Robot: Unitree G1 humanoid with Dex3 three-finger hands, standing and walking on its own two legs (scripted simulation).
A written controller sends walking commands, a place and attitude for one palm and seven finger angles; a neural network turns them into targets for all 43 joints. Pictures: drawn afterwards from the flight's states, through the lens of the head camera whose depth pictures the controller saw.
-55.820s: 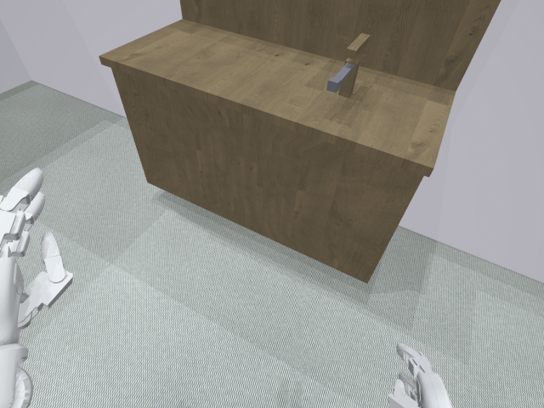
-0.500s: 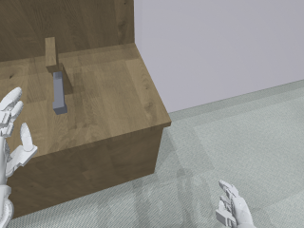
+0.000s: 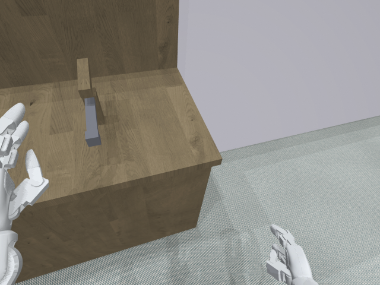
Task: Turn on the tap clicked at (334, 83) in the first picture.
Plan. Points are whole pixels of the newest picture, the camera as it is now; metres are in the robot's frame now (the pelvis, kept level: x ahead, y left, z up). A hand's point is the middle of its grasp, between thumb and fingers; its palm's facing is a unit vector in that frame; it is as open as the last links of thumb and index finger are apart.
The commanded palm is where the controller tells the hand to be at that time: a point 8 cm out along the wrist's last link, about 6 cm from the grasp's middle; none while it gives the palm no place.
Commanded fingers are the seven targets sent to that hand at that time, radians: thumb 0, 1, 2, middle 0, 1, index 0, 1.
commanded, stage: come to a stop and stand still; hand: left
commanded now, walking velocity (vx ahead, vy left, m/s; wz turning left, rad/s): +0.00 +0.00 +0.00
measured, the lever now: (93, 138) +0.40 +0.27 +0.05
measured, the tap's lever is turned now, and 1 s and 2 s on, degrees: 0 0 0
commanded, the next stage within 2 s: look again from close up in 0.42 s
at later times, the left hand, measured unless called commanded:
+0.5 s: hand (39, 205) +0.18 +0.24 +0.17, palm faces +0.43 -0.83 -0.35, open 7.4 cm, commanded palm +0.13 +0.27 +0.17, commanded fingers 0.00 0.90 0.90 -0.20 -0.30 -0.20 -0.30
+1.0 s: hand (40, 180) +0.22 +0.25 +0.16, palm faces +0.45 -0.83 -0.32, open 7.4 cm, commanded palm +0.15 +0.27 +0.17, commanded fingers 0.00 0.90 0.90 -0.20 -0.30 -0.20 -0.30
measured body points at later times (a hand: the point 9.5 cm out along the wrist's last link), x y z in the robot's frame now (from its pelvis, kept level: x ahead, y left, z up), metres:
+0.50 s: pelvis -0.03 -0.01 +0.00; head -0.03 -0.01 +0.45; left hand +0.16 +0.28 +0.19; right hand +0.13 -0.24 -0.08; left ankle -0.02 +0.07 -0.74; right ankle +0.01 -0.14 -0.74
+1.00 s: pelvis +0.00 -0.01 +0.00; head +0.02 +0.02 +0.45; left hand +0.19 +0.30 +0.18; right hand +0.18 -0.23 -0.07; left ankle -0.02 +0.07 -0.74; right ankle +0.01 -0.14 -0.74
